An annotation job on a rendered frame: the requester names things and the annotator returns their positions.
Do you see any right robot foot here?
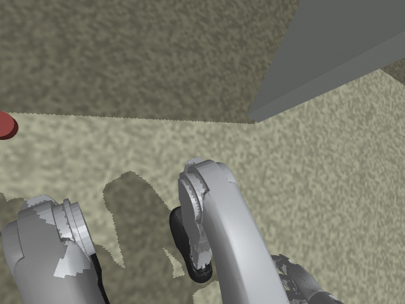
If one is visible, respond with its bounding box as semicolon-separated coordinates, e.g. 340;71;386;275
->
169;206;213;283

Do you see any left robot foot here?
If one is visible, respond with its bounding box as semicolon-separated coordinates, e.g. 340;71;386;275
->
91;254;110;304

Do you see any tin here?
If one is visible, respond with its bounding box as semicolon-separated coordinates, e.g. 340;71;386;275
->
0;111;18;140

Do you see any right robot arm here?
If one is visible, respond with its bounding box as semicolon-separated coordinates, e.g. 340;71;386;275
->
308;291;343;304

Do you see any right robot hand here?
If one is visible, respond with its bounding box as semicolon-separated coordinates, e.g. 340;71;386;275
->
271;254;324;304

